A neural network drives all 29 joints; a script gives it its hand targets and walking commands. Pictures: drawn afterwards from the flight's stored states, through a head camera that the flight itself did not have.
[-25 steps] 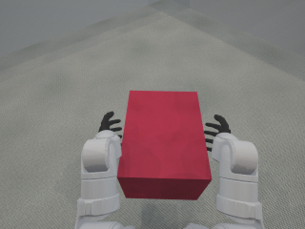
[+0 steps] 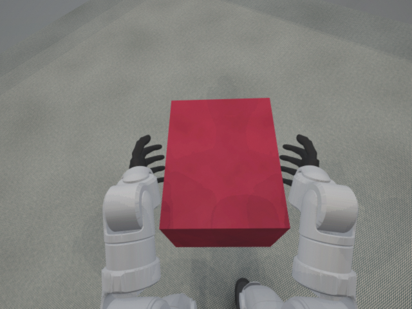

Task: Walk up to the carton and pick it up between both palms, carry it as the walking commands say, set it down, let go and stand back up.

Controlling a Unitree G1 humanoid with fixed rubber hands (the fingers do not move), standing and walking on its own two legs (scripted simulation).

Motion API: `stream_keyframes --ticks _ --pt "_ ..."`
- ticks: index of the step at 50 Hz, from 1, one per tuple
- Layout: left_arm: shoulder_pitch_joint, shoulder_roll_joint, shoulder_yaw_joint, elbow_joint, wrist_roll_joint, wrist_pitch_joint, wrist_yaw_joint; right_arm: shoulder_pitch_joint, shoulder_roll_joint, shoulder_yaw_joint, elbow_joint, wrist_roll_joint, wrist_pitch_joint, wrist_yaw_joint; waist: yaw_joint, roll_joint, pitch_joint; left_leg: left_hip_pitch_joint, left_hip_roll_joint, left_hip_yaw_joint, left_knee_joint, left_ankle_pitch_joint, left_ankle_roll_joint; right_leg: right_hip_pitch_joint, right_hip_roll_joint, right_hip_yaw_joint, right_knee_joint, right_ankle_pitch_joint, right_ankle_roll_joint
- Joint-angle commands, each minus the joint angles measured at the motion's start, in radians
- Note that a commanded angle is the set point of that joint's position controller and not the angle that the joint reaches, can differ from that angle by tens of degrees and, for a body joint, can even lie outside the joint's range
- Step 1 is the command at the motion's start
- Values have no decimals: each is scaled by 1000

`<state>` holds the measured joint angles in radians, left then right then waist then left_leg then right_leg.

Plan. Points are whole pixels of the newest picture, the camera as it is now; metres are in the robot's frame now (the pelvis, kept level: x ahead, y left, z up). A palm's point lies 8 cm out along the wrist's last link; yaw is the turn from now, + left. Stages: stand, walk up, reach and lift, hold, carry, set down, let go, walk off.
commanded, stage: carry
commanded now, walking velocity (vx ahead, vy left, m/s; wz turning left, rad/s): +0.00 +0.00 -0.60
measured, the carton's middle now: (221, 174) +0.37 -0.02 -0.03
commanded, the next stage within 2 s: none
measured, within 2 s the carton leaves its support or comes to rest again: neither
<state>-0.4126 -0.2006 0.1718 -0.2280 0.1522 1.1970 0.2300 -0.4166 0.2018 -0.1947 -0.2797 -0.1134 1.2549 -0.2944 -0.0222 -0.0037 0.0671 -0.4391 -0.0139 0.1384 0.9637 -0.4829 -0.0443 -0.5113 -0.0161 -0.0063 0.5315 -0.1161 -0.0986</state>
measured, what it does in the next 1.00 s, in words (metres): walks backwards, turning right: left foot, then right foot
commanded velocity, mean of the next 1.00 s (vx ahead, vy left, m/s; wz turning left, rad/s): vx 0.00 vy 0.00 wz -0.60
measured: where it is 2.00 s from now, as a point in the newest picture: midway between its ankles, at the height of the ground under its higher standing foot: outside the picture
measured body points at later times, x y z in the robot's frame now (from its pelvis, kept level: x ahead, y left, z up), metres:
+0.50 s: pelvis -0.08 +0.00 +0.01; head -0.03 +0.03 +0.45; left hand +0.27 +0.06 +0.08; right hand +0.19 -0.22 +0.10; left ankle -0.09 +0.14 -0.73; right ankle -0.09 -0.18 -0.65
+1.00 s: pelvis -0.14 -0.05 +0.00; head -0.08 -0.11 +0.44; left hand +0.22 -0.10 +0.07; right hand +0.07 -0.35 +0.06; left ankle -0.17 +0.07 -0.69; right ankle -0.10 -0.16 -0.73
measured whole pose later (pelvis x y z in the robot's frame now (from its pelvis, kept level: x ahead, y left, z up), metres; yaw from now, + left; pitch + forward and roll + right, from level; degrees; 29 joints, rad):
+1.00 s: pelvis -0.14 -0.05 +0.00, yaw -29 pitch +7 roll +3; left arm -0.41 -0.20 0.17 -0.23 0.15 1.17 0.22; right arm -0.42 0.20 -0.19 -0.29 -0.11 1.22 -0.29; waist -0.02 0.00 0.03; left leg -0.40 -0.02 0.19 0.87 -0.58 -0.09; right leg -0.54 0.08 0.16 0.53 -0.11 -0.04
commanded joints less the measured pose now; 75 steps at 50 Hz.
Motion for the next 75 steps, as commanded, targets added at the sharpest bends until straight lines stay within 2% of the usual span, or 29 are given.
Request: stream_keyframes --ticks 1,3,7,8,9,10,11,13,15,21,28,30,31,32,35,39,45,50,52,53,55,56,57,60,69,71,72,73,75 --pt "-446 -958 -647 -103 -476 18 -399 -495 1057 788 -62 482 -29 384 52 -199 -611 -7 -42 -78 -115 -36 -16 530 -198 473 -179 370 -27" --pt "-430 -957 -655 -101 -472 17 -398 -507 1054 792 -74 484 -31 388 50 -211 -609 56 -45 -72 -183 -30 -8 488 -190 470 -192 370 -19" --pt "-452 -963 -667 -94 -476 19 -392 -496 1030 774 -42 471 -29 400 36 -282 -637 481 -33 83 -533 39 23 231 -89 288 -273 257 142" --pt "-490 -963 -681 -105 -481 18 -391 -510 1029 770 -35 471 -33 403 16 -231 -634 658 38 42 -614 73 53 77 -37 228 -265 109 190" --pt "-520 -961 -684 -117 -479 18 -389 -505 1022 761 -18 470 -35 409 -6 -31 -623 767 202 -72 -707 43 133 -70 63 91 -133 -148 245" --pt "-519 -965 -687 -90 -478 23 -387 -487 1014 735 20 463 -37 417 -11 364 -576 629 533 -342 -697 68 259 -160 96 -19 371 -374 186" --pt "-536 -955 -697 -83 -472 19 -390 -461 1019 740 25 460 -37 424 12 289 -431 489 646 -311 -718 273 284 -260 -4 26 586 -370 164" --pt "-536 -972 -695 3 -465 17 -393 -540 1029 750 32 461 -36 435 15 63 -365 369 569 -121 -652 388 242 -307 -62 38 779 -304 141" --pt "-481 -1016 -689 47 -479 20 -387 -605 1007 754 -17 485 -39 437 36 -11 -375 500 440 19 -473 671 168 -335 -38 -22 705 -174 143" --pt "-598 -1010 -747 -36 -494 27 -350 -526 963 626 68 439 -38 449 24 290 -416 585 381 141 -410 892 103 -310 5 -142 545 -164 149" --pt "-514 -1006 -718 22 -478 33 -342 -499 946 653 47 424 -50 441 25 297 -536 632 402 193 -202 992 24 -48 48 -165 132 -90 117" --pt "-515 -1023 -709 32 -476 27 -358 -489 956 688 47 417 -51 430 54 84 -536 425 347 169 -24 738 -28 199 19 -11 -131 203 98" --pt "-501 -1028 -692 75 -472 28 -366 -511 974 708 49 413 -49 426 43 -88 -511 151 256 136 89 152 -51 387 -88 202 -63 639 40" --pt "-449 -988 -656 128 -455 28 -377 -491 987 738 80 413 -47 422 23 -291 -479 -70 156 96 225 -203 -87 510 -195 428 39 1170 0" --pt "-427 -999 -643 115 -449 9 -402 -592 1007 788 -7 438 -64 422 27 -227 -443 -121 98 -96 267 -200 -89 380 -186 502 -61 630 -33" --pt "-505 -997 -628 -6 -479 -16 -400 -680 1034 827 -115 474 -77 407 34 -247 -572 -100 49 -125 153 -76 -57 494 -124 462 -95 391 2" --pt "-516 -948 -652 -138 -475 -27 -376 -571 1035 816 -79 480 -47 401 46 -224 -601 -12 -19 -149 -78 -62 -30 522 -141 600 -120 463 -48" --pt "-443 -934 -667 -82 -459 -13 -367 -468 1007 768 -1 442 -44 414 45 -210 -647 249 -19 -79 -360 -15 -10 440 -96 532 -101 656 6" --pt "-490 -932 -685 -90 -468 -18 -362 -490 992 758 10 436 -51 423 27 -187 -655 533 30 -12 -488 127 -3 219 -48 430 -115 571 59" --pt "-501 -938 -696 -93 -477 -17 -362 -475 980 749 20 428 -54 425 7 -96 -659 692 113 -25 -522 236 40 73 8 327 -66 377 94" --pt "-537 -939 -706 -83 -470 -10 -359 -482 961 735 38 426 -63 434 -8 267 -580 836 476 -228 -484 669 216 -286 141 91 332 -336 121" --pt "-507 -939 -704 -39 -456 -4 -361 -469 972 735 45 425 -60 437 5 233 -506 779 583 -214 -441 953 254 -366 79 40 541 -372 126" --pt "-472 -942 -693 20 -450 2 -360 -463 966 718 54 418 -55 437 18 168 -458 765 546 -113 -387 1140 217 -399 44 29 622 -341 102" --pt "-549 -968 -708 5 -475 -3 -361 -595 965 731 22 454 -60 446 29 94 -391 670 444 63 -332 947 147 -412 16 -19 588 -150 82" --pt "-547 -987 -713 69 -480 36 -347 -525 944 655 93 404 -33 439 40 231 -512 585 341 223 -90 1086 30 -40 145 -159 229 -55 70" --pt "-478 -986 -690 126 -453 36 -358 -482 940 664 125 396 -36 438 75 89 -531 355 290 182 174 831 -27 232 110 44 -6 260 38" --pt "-473 -982 -672 150 -447 33 -368 -487 969 689 129 394 -42 438 52 -110 -507 76 177 125 265 150 -56 423 8 293 43 755 -29" --pt "-429 -957 -642 191 -433 30 -378 -463 978 706 154 386 -44 435 38 -281 -451 -133 61 79 412 -249 -84 498 -94 520 80 1182 -90" --pt "-439 -968 -636 175 -430 14 -404 -536 999 739 106 401 -64 444 33 -219 -390 -121 49 -128 328 -260 -64 302 -148 659 -67 628 -114"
